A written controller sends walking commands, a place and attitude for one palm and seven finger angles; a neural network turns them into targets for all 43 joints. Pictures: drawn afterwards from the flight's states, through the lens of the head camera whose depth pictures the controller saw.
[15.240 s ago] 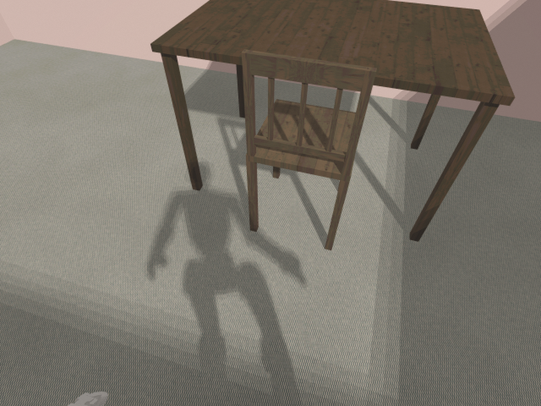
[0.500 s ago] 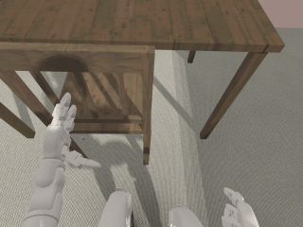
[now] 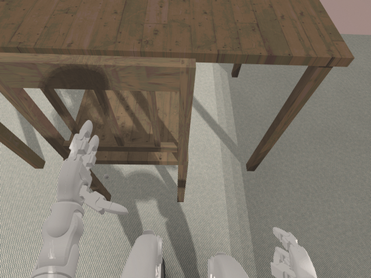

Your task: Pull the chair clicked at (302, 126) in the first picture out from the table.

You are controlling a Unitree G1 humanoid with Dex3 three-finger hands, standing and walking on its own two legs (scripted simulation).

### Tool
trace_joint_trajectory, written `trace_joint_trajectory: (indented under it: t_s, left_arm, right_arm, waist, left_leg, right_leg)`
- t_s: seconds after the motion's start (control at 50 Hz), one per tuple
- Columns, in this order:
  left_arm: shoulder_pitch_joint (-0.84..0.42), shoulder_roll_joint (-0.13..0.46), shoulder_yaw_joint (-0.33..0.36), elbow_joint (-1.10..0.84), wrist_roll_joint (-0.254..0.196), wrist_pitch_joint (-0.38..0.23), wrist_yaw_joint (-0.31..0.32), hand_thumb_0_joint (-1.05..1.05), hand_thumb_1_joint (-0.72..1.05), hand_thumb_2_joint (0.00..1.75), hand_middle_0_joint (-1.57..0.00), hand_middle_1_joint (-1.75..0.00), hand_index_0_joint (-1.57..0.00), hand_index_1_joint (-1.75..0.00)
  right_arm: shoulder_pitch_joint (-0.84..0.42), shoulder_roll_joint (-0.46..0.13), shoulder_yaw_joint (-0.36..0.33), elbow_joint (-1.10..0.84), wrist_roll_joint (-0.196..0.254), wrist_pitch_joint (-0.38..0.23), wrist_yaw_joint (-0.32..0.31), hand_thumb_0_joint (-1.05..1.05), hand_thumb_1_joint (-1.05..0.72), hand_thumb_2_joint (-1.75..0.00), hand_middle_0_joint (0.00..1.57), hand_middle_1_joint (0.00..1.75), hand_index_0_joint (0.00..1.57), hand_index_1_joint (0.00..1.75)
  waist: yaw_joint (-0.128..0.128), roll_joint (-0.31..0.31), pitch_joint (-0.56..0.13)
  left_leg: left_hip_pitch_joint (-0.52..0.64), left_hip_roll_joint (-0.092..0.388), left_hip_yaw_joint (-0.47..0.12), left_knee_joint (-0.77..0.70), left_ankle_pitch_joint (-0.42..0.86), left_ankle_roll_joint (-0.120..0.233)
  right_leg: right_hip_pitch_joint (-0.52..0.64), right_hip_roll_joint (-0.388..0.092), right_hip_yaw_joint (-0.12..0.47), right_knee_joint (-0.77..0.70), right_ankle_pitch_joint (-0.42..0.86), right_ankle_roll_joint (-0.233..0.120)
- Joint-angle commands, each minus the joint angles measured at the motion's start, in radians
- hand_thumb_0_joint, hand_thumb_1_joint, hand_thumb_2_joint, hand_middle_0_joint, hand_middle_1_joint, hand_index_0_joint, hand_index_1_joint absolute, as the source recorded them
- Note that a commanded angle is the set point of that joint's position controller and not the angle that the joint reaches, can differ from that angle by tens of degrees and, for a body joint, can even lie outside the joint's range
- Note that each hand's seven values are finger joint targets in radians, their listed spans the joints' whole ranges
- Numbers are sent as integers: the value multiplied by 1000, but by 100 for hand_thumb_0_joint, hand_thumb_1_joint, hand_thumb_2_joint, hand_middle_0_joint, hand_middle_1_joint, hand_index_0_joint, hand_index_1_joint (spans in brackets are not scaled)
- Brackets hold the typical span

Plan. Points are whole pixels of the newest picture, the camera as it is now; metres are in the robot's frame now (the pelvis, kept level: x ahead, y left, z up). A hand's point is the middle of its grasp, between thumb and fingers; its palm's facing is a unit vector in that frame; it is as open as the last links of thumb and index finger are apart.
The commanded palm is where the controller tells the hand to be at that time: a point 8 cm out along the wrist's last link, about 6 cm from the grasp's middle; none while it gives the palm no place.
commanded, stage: aim the fingers beside a spindle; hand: left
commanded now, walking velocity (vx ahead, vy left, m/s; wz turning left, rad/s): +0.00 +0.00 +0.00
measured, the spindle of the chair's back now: (111, 120) +0.46 +0.20 +0.01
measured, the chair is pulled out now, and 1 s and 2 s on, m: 0.00 0.00 0.00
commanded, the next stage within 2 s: push the fingers through the gap in 1.46 s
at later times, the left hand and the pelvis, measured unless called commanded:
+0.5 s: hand (106, 177) +0.31 +0.18 +0.02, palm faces +0.05 -1.00 -0.05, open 16.9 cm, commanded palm +0.29 +0.23 +0.03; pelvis +0.00 +0.00 +0.00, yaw +0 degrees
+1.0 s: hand (106, 176) +0.31 +0.17 +0.05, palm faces +0.03 -1.00 -0.07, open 16.9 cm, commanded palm +0.29 +0.22 +0.03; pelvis +0.00 -0.01 +0.00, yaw +0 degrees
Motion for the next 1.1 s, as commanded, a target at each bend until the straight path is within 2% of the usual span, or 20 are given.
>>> trace_joint_trajectory:
  t_s: [0.0,0.08,0.14,0.22,0.26,0.34,0.36,0.4,0.44,0.5,0.56,0.64,0.68,0.74,0.8,0.86,0.94,1.0,1.04,1.08]
  left_arm:
    - [-107,116,41,-250,-21,-83,-4,0,-50,30,-6,-8,-6,-8]
    - [-155,114,51,-129,-9,-77,-7,0,-50,30,-6,-8,-6,-8]
    - [-189,110,39,-170,-7,-92,-16,0,-50,30,-6,-8,-6,-8]
    - [-175,112,13,-325,-9,-110,-8,0,-50,30,-6,-8,-6,-8]
    - [-126,107,5,-341,-6,-98,8,0,-50,30,-6,-8,-6,-8]
    - [-95,160,93,-159,8,-57,35,0,-50,30,-6,-8,-6,-8]
    - [-125,126,68,-134,11,-54,33,0,-50,30,-6,-8,-6,-8]
    - [-125,120,75,-93,6,-52,22,0,-50,30,-6,-8,-6,-8]
    - [-150,121,68,-133,-4,-66,6,0,-50,30,-6,-8,-6,-8]
    - [-179,132,47,-272,-16,-103,-11,0,-50,30,-6,-8,-6,-8]
    - [-155,105,-4,-364,-16,-118,-6,0,-50,30,-6,-8,-6,-8]
    - [-138,111,19,-195,5,-80,16,0,-50,30,-6,-8,-6,-8]
    - [-146,108,41,-82,10,-60,17,0,-50,30,-6,-8,-6,-8]
    - [-172,148,93,-78,4,-61,10,0,-50,30,-6,-8,-6,-8]
    - [-176,158,88,-246,-8,-96,6,0,-50,30,-6,-8,-6,-8]
    - [-141,148,54,-380,-18,-119,12,0,-50,30,-6,-8,-6,-8]
    - [-86,115,35,-217,-10,-83,6,0,-50,30,-6,-8,-6,-8]
    - [-147,77,16,-45,-11,-47,-19,0,-50,30,-6,-8,-6,-8]
    - [-185,78,16,-37,-15,-48,-34,0,-50,30,-6,-8,-6,-8]
    - [-182,136,70,-119,-21,-71,-38,0,-50,30,-6,-8,-6,-8]
  right_arm:
    - [2,-149,-57,-124,4,-49,-16,0,-90,-90,20,30,20,30]
    - [1,-152,-55,-101,4,-44,-19,0,-90,-90,20,30,20,30]
    - [-3,-155,-59,-109,3,-52,-20,0,-90,-90,20,30,20,30]
    - [-5,-151,-63,-126,0,-67,-18,0,-90,-90,20,30,20,30]
    - [-2,-150,-62,-132,0,-65,-16,0,-90,-90,20,30,20,30]
    - [3,-152,-56,-108,2,-41,-18,0,-90,-90,20,30,20,30]
    - [-3,-147,-53,-108,2,-36,-16,0,-90,-90,20,30,20,30]
    - [-5,-149,-55,-113,5,-31,-13,0,-90,-90,20,30,20,30]
    - [-11,-149,-56,-122,6,-33,-14,0,-90,-90,20,30,20,30]
    - [-9,-150,-60,-132,4,-49,-17,0,-90,-90,20,30,20,30]
    - [-2,-145,-60,-131,2,-65,-18,0,-90,-90,20,30,20,30]
    - [4,-150,-57,-97,2,-55,-22,0,-90,-90,20,30,20,30]
    - [1,-151,-54,-91,4,-45,-20,0,-90,-90,20,30,20,30]
    - [-7,-154,-57,-107,5,-38,-20,0,-90,-90,20,30,20,30]
    - [-13,-147,-59,-138,1,-44,-16,0,-90,-90,20,30,20,30]
    - [-6,-141,-60,-141,0,-58,-13,0,-90,-90,20,30,20,30]
    - [6,-146,-56,-107,4,-52,-17,0,-90,-90,20,30,20,30]
    - [3,-156,-55,-88,12,-42,-20,0,-90,-90,20,30,20,30]
    - [-2,-159,-56,-95,14,-45,-22,0,-90,-90,20,30,20,30]
    - [-4,-159,-62,-112,10,-49,-23,0,-90,-90,20,30,20,30]
  waist:
    - [-8,20,-345]
    - [-27,-15,-234]
    - [-18,25,-291]
    - [5,119,-418]
    - [1,90,-426]
    - [-7,-23,-272]
    - [-18,-34,-251]
    - [-10,-34,-240]
    - [-3,1,-269]
    - [3,70,-383]
    - [-8,90,-424]
    - [-35,-4,-270]
    - [-33,-55,-206]
    - [-1,-27,-254]
    - [26,88,-404]
    - [18,108,-472]
    - [-27,-8,-304]
    - [-51,-83,-173]
    - [-40,-65,-184]
    - [-4,-7,-301]
  left_leg:
    - [497,-22,-70,-149,221,3]
    - [388,-26,-65,-133,115,5]
    - [426,-26,-68,-127,126,5]
    - [581,-18,-85,-144,228,-4]
    - [592,-16,-92,-151,254,-2]
    - [415,-24,-70,-141,151,5]
    - [392,-28,-65,-138,129,5]
    - [361,-32,-56,-131,102,4]
    - [379,-32,-53,-130,112,6]
    - [493,-28,-58,-132,195,4]
    - [571,-21,-77,-139,254,3]
    - [434,-22,-72,-129,150,10]
    - [351,-29,-61,-126,75,7]
    - [334,-34,-47,-116,81,8]
    - [481,-34,-47,-130,198,2]
    - [580,-26,-59,-137,298,3]
    - [444,-25,-61,-130,203,11]
    - [312,-29,-54,-116,67,10]
    - [298,-34,-46,-104,55,13]
    - [354,-36,-39,-107,118,11]
  right_leg:
    - [-11,11,25,-216,336,-11]
    - [-67,11,28,-220,250,-9]
    - [-71,9,29,-208,248,-14]
    - [-51,4,24,-200,301,-21]
    - [-40,7,18,-203,320,-17]
    - [-39,15,26,-217,277,-12]
    - [-53,13,24,-215,266,-8]
    - [-52,11,32,-218,246,-10]
    - [-38,11,38,-217,252,-15]
    - [-13,7,40,-212,314,-17]
    - [-18,8,31,-210,341,-16]
    - [-69,12,30,-221,271,-7]
    - [-80,11,34,-229,216,-5]
    - [-47,8,49,-220,222,-12]
    - [2,5,48,-204,324,-19]
    - [29,10,41,-204,398,-18]
    - [-14,14,37,-222,342,-7]
    - [-78,10,41,-241,226,0]
    - [-73,5,57,-243,209,-3]
    - [-18,2,60,-223,272,-11]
